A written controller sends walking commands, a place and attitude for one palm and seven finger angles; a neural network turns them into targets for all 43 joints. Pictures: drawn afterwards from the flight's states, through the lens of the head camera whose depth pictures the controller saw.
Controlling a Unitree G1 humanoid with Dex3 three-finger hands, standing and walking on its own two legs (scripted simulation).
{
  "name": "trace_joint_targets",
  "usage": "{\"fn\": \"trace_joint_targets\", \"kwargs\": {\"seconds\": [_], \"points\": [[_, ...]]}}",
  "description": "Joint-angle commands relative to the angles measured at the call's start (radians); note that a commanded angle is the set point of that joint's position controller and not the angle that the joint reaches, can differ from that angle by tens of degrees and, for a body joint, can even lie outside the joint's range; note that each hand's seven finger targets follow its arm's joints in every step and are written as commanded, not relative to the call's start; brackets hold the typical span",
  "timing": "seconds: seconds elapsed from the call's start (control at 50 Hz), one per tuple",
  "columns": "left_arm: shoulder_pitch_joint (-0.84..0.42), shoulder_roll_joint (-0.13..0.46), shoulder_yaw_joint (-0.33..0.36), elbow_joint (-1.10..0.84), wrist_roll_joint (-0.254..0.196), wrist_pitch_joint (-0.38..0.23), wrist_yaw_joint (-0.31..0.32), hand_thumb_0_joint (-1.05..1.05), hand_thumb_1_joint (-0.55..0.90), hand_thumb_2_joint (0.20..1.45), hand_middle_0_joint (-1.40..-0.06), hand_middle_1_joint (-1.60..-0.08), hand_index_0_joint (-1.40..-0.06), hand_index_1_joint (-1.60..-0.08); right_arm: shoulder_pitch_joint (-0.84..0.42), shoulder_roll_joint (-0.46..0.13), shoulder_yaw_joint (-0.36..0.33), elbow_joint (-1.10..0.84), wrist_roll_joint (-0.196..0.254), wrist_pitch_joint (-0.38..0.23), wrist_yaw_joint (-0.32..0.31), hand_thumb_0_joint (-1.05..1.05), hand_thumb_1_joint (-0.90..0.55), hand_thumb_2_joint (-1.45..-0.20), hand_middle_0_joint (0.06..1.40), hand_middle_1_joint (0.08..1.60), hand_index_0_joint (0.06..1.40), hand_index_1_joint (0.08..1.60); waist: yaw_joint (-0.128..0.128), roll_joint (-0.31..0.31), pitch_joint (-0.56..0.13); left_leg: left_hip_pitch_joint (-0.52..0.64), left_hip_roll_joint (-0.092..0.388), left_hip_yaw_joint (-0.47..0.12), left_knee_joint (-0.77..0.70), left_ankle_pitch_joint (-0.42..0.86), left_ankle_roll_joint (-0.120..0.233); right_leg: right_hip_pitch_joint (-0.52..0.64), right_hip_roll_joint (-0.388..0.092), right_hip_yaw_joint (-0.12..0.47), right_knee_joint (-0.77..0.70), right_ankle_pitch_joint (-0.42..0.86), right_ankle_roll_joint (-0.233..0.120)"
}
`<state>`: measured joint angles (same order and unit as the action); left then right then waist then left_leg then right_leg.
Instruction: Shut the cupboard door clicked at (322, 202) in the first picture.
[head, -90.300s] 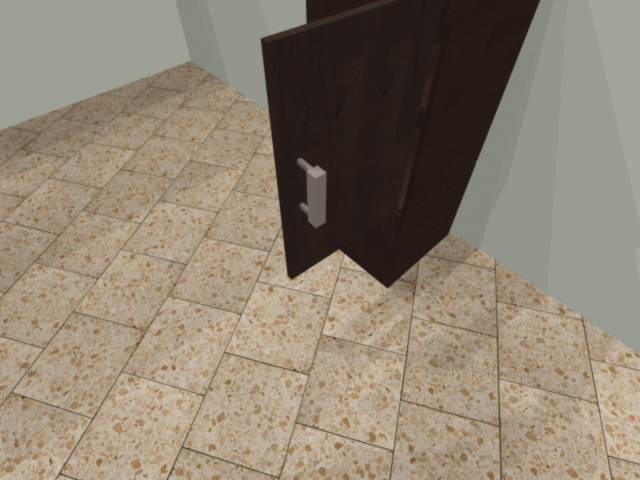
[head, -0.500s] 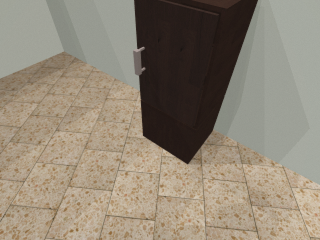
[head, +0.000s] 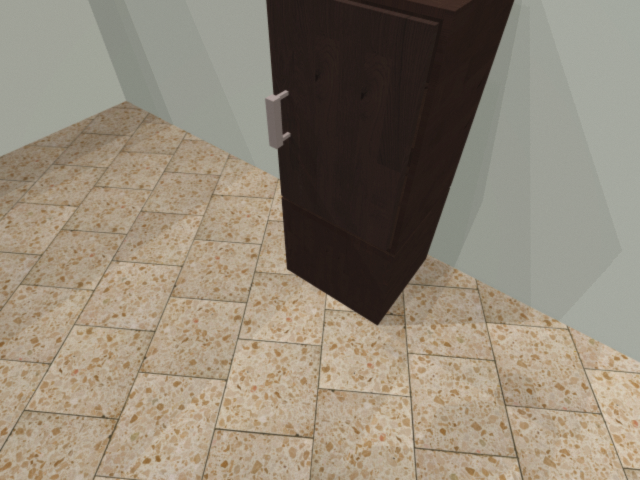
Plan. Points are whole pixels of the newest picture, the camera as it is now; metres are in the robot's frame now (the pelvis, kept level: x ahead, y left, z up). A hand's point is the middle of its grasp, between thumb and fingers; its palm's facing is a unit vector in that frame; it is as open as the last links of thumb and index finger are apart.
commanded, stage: look to check the result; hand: left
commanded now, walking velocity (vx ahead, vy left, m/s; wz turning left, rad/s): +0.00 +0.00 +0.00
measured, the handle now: (280, 119) +0.94 +0.15 -0.05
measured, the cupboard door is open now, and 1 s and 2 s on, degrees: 0 0 0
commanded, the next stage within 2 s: stand and wait in 0.12 s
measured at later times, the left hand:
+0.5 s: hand out of the picture -0.01 +0.17 -0.18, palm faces +0.02 -0.98 -0.19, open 7.4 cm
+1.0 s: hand out of the picture +0.02 +0.18 -0.17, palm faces +0.01 -0.98 -0.21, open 7.4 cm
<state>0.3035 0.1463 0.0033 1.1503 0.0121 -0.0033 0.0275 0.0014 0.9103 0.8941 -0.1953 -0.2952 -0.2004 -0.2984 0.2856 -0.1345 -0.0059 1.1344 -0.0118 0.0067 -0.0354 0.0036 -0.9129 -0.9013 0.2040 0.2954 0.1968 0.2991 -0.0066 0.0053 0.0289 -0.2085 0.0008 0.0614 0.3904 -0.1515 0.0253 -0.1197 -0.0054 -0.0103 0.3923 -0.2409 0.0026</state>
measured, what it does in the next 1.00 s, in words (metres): stands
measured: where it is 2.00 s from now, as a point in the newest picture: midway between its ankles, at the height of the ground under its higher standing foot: outside the picture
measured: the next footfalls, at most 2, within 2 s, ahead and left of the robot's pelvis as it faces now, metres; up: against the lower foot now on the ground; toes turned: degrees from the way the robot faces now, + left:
none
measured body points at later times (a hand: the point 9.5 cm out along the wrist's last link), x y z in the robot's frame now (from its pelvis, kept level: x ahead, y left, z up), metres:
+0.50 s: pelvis +0.01 +0.00 +0.00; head +0.02 +0.00 +0.45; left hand +0.00 +0.23 -0.16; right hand +0.00 -0.23 -0.16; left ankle +0.04 +0.10 -0.74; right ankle -0.02 -0.12 -0.74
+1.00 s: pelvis +0.02 -0.01 +0.00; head +0.03 -0.01 +0.45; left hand +0.02 +0.23 -0.16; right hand +0.03 -0.24 -0.16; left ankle +0.04 +0.10 -0.74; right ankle -0.02 -0.12 -0.74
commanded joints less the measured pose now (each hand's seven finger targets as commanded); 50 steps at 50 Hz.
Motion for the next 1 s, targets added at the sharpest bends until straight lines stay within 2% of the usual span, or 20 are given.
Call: {"fn": "trace_joint_targets", "kwargs": {"seconds": [0.0,0.06,0.18,0.22,0.34,0.38,0.42,0.52,0.68,0.78,0.86,0.98], "points": [[0.071,0.1,0.02,-0.021,0.002,-0.006,0.009,0.0,0.9,0.9,-0.2,-0.3,-0.2,-0.3,0.061,-0.102,-0.015,-0.02,-0.001,-0.01,-0.003,0.0,-0.9,-0.9,0.2,0.3,0.2,0.3,0.001,-0.007,0.072,0.017,0.102,-0.111,-0.096,-0.044,0.0,-0.111,-0.081,0.067,-0.094,0.012,-0.036],[0.067,0.098,0.02,-0.023,0.003,-0.005,0.008,0.0,0.9,0.9,-0.2,-0.3,-0.2,-0.3,0.056,-0.104,-0.016,-0.021,-0.003,-0.01,-0.003,0.0,-0.9,-0.9,0.2,0.3,0.2,0.3,0.0,0.013,0.068,0.019,0.1,-0.112,-0.1,-0.057,0.0,-0.11,-0.079,0.069,-0.093,0.012,-0.036],[0.061,0.114,0.023,-0.03,0.003,-0.01,0.007,0.0,0.9,0.9,-0.2,-0.3,-0.2,-0.3,0.049,-0.122,-0.019,-0.026,0.001,-0.013,-0.003,0.0,-0.9,-0.9,0.2,0.3,0.2,0.3,0.002,-0.015,0.049,0.04,0.103,-0.108,-0.087,-0.01,0.001,-0.1,-0.081,0.071,-0.096,0.035,-0.037],[0.057,0.107,0.022,-0.028,0.003,-0.007,0.007,0.0,0.9,0.9,-0.2,-0.3,-0.2,-0.3,0.048,-0.114,-0.017,-0.024,-0.001,-0.012,-0.002,0.0,-0.9,-0.9,0.2,0.3,0.2,0.3,0.0,0.002,0.05,0.035,0.103,-0.11,-0.094,-0.032,0.0,-0.101,-0.083,0.071,-0.095,0.023,-0.036],[0.053,0.112,0.022,-0.026,0.002,-0.008,0.006,0.0,0.9,0.9,-0.2,-0.3,-0.2,-0.3,0.036,-0.121,-0.018,-0.023,-0.001,-0.013,-0.003,0.0,-0.9,-0.9,0.2,0.3,0.2,0.3,0.0,0.002,0.047,0.044,0.104,-0.109,-0.094,-0.019,0.0,-0.098,-0.084,0.072,-0.098,0.034,-0.037],[0.053,0.125,0.023,-0.031,0.003,-0.011,0.006,0.0,0.9,0.9,-0.2,-0.3,-0.2,-0.3,0.034,-0.137,-0.02,-0.027,0.002,-0.015,-0.003,0.0,-0.9,-0.9,0.2,0.3,0.2,0.3,0.003,-0.008,0.036,0.056,0.106,-0.11,-0.085,0.012,0.003,-0.092,-0.082,0.074,-0.097,0.051,-0.038],[0.044,0.122,0.024,-0.029,0.002,-0.011,0.007,0.0,0.9,0.9,-0.2,-0.3,-0.2,-0.3,0.035,-0.129,-0.018,-0.024,0.0,-0.017,-0.004,0.0,-0.9,-0.9,0.2,0.3,0.2,0.3,0.0,-0.003,0.03,0.057,0.109,-0.109,-0.085,0.034,0.003,-0.081,-0.085,0.072,-0.094,0.067,-0.037],[0.038,0.127,0.024,-0.027,0.002,-0.008,0.006,0.0,0.9,0.9,-0.2,-0.3,-0.2,-0.3,0.027,-0.132,-0.017,-0.021,0.0,-0.016,-0.004,0.0,-0.9,-0.9,0.2,0.3,0.2,0.3,0.001,0.006,0.047,0.05,0.107,-0.111,-0.092,0.014,0.001,-0.084,-0.085,0.073,-0.099,0.052,-0.037],[0.03,0.148,0.026,-0.032,0.003,-0.014,0.005,0.0,0.9,0.9,-0.2,-0.3,-0.2,-0.3,0.011,-0.154,-0.02,-0.026,0.003,-0.017,-0.003,0.0,-0.9,-0.9,0.2,0.3,0.2,0.3,0.004,-0.017,0.034,0.069,0.108,-0.109,-0.079,0.059,0.002,-0.074,-0.088,0.074,-0.108,0.078,-0.038],[0.023,0.153,0.026,-0.033,0.002,-0.015,0.005,0.0,0.9,0.9,-0.2,-0.3,-0.2,-0.3,0.003,-0.16,-0.019,-0.024,0.002,-0.016,-0.002,0.0,-0.9,-0.9,0.2,0.3,0.2,0.3,0.003,-0.017,0.033,0.074,0.109,-0.108,-0.079,0.064,0.0,-0.07,-0.09,0.073,-0.113,0.083,-0.039],[0.012,0.153,0.024,-0.032,0.001,-0.014,0.004,0.0,0.9,0.9,-0.2,-0.3,-0.2,-0.3,-0.005,-0.159,-0.018,-0.022,-0.001,-0.017,-0.002,0.0,-0.9,-0.9,0.2,0.3,0.2,0.3,0.002,0.006,0.029,0.072,0.108,-0.11,-0.083,0.063,-0.002,-0.059,-0.093,0.076,-0.113,0.086,-0.038],[0.006,0.17,0.029,-0.037,0.003,-0.017,0.003,0.0,0.9,0.9,-0.2,-0.3,-0.2,-0.3,-0.017,-0.178,-0.02,-0.026,0.003,-0.02,-0.003,0.0,-0.9,-0.9,0.2,0.3,0.2,0.3,0.003,-0.008,0.022,0.087,0.112,-0.109,-0.08,0.094,-0.001,-0.052,-0.092,0.077,-0.118,0.114,-0.04]]}}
